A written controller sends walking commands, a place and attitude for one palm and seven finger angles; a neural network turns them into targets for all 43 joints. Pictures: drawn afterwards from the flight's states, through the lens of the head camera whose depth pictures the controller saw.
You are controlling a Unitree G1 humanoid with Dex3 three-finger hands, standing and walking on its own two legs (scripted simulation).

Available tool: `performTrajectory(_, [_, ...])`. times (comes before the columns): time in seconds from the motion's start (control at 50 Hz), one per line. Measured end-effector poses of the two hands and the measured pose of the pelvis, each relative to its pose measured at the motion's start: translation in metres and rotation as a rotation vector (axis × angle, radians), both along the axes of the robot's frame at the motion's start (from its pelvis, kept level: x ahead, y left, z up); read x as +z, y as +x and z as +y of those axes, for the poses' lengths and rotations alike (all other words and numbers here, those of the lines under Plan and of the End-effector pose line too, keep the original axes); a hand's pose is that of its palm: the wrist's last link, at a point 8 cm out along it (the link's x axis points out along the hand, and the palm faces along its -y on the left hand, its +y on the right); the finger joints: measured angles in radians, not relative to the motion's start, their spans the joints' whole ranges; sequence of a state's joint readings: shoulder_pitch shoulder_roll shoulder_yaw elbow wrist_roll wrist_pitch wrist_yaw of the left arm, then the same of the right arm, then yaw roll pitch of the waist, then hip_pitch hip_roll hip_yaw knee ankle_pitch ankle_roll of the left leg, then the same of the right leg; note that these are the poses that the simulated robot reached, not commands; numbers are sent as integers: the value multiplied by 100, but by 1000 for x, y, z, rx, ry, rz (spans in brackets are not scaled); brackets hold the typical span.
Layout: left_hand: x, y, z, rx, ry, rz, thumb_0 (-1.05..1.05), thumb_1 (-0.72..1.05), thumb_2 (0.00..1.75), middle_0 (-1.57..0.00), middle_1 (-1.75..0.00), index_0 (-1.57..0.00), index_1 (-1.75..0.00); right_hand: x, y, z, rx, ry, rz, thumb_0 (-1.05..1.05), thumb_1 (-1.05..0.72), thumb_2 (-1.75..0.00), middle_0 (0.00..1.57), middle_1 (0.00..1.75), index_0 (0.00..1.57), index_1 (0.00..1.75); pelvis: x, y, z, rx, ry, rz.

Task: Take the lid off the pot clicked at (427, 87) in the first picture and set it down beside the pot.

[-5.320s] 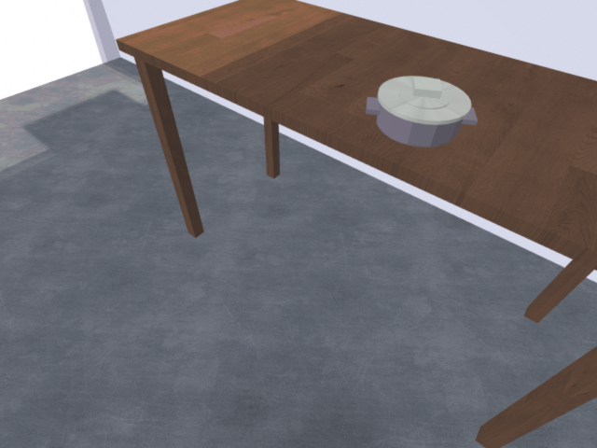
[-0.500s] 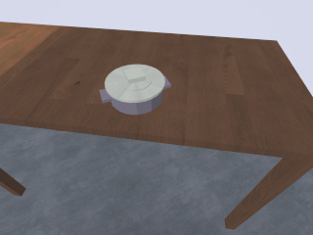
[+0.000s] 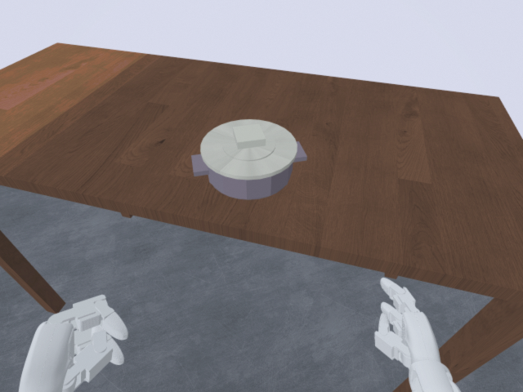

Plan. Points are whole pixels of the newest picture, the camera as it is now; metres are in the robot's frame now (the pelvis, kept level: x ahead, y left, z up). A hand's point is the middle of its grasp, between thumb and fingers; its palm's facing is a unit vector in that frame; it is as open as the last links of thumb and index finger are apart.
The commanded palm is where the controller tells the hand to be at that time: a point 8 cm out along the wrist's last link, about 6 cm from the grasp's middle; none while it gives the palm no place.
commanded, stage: lift the closed hand beside the body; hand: left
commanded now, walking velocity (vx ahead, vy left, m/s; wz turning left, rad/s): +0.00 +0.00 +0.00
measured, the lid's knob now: (248, 136) +0.50 +0.11 +0.15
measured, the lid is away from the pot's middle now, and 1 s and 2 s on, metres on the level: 0.00 0.00 0.00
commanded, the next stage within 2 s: raise the hand higher, near the body in 0.02 s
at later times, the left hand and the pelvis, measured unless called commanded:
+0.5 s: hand (78, 301) +0.15 +0.23 +0.16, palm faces +0.33 -0.83 -0.45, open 3.1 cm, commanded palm +0.10 +0.27 +0.19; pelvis -0.01 +0.01 +0.00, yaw -2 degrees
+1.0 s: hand (37, 259) +0.16 +0.25 +0.23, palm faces +0.43 -0.81 -0.39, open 3.1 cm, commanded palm +0.11 +0.29 +0.24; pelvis -0.02 +0.02 +0.00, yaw -2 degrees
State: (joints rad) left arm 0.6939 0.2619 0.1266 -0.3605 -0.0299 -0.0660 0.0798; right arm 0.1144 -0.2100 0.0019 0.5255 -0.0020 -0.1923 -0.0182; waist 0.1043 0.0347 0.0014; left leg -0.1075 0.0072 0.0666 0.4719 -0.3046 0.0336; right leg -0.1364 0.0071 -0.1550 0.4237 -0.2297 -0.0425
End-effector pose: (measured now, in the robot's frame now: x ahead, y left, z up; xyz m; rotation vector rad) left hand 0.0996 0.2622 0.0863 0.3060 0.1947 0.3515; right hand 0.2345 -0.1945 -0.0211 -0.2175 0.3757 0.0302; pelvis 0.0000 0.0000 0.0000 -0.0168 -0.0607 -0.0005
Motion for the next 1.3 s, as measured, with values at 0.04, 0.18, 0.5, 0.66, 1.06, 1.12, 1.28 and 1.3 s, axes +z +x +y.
performTrajectory(0.04, [12,3,2,-4,31,-33,2,90,90,-118,-136,-117,-136,-12,-9,3,-2,15,51,1,-90,-90,20,30,20,30,0,1,-1,-1,-1,-3])
performTrajectory(0.18, [52,15,9,-35,159,-125,2,89,90,-127,-146,-127,-146,-50,-52,2,-62,56,212,1,-90,-90,20,30,20,30,0,2,0,-14,-1,-13])
performTrajectory(0.5, [89,17,11,-108,251,-286,2,89,90,-130,-150,-130,-149,-45,-75,-30,-181,9,180,1,-90,-90,20,30,20,30,0,-10,8,-37,-1,-28])
performTrajectory(0.66, [115,11,8,-138,280,-435,2,89,90,-131,-150,-131,-149,-31,-61,-14,-134,21,97,1,-90,-90,20,30,20,30,0,-15,13,-37,-2,-45])
performTrajectory(1.06, [160,21,20,-116,519,-579,1,88,90,-131,-150,-131,-149,-48,-80,10,-58,9,207,1,-90,-90,20,30,20,30,-2,-23,24,-36,1,-31])
performTrajectory(1.12, [166,30,15,-124,737,-492,1,86,92,-131,-147,-131,-146,-52,-76,9,-36,2,246,1,-90,-90,20,30,20,30,-4,-26,25,-37,9,-9])
performTrajectory(1.28, [172,52,14,-200,1205,-188,1,74,103,-128,-128,-128,-128,-57,-51,10,-16,43,294,1,-90,-90,20,30,20,30,-6,-30,29,-42,11,39])
performTrajectory(1.3, [171,55,16,-209,1231,-148,1,71,105,-128,-125,-128,-125,-58,-48,11,-15,52,295,1,-90,-90,20,30,20,30,-6,-31,29,-40,10,42])
